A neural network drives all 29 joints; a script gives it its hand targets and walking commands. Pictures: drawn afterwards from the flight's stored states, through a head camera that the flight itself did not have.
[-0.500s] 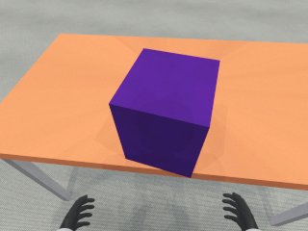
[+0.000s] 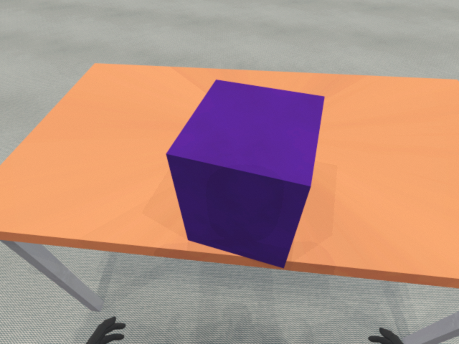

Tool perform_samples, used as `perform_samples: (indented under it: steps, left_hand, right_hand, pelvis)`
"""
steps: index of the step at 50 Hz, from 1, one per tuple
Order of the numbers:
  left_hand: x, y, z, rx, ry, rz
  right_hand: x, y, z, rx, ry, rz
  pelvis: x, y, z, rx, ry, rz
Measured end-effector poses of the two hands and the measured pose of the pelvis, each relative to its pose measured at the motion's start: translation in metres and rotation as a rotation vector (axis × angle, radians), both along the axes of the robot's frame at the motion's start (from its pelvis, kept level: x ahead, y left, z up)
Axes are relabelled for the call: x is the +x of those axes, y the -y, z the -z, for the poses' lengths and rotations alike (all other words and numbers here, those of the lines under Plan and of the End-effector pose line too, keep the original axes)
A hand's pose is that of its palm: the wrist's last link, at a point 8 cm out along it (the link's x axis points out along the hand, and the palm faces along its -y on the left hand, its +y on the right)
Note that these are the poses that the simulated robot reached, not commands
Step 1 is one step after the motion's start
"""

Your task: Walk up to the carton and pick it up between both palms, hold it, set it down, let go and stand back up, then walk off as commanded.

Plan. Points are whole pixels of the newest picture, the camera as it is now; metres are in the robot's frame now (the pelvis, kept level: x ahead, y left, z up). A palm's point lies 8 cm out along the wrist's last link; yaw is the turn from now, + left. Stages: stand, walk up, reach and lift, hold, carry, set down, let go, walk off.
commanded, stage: stand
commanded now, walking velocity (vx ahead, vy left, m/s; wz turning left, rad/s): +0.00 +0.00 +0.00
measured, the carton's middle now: (250, 174) +0.40 -0.01 +0.08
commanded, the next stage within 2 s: none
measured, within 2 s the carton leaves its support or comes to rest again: neither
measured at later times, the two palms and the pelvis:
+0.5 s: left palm out of the picture +0.09 +0.26 -0.09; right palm out of the picture +0.09 -0.29 -0.11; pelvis +0.00 -0.01 +0.00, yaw +0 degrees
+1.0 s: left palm out of the picture +0.08 +0.27 -0.09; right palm out of the picture +0.08 -0.29 -0.12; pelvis -0.01 -0.01 +0.00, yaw +0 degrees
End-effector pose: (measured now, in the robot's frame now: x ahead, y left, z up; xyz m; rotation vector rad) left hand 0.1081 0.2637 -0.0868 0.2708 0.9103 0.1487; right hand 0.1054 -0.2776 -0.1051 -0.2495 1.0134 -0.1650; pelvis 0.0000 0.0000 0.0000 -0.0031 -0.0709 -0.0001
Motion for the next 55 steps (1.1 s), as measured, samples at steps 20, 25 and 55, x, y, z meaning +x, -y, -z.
perform_samples:
  steps: [20, 25, 55]
  left_hand:
    - [-0.014, -0.001, 0.006, 0.011, -0.058, -0.016]
    - [-0.016, 0.001, 0.006, 0.013, -0.061, -0.018]
    - [-0.033, -0.002, 0.008, 0.019, -0.105, -0.031]
  right_hand:
    - [-0.011, 0.005, 0.007, 0.007, -0.050, 0.015]
    - [-0.015, 0.007, 0.008, 0.009, -0.062, 0.019]
    - [-0.029, 0.008, 0.012, 0.015, -0.096, 0.030]
  pelvis:
    - [0.000, 0.004, -0.001, 0.005, -0.001, 0.000]
    - [0.000, 0.006, -0.001, 0.008, 0.000, 0.000]
    - [-0.006, 0.006, -0.003, 0.008, -0.001, 0.000]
